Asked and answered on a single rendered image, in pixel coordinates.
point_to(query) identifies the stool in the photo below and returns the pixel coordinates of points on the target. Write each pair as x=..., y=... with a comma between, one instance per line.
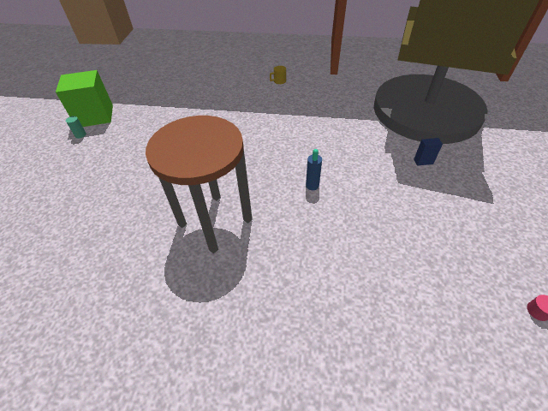
x=196, y=150

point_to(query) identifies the office chair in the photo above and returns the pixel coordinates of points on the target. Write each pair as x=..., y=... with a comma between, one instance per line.
x=478, y=35

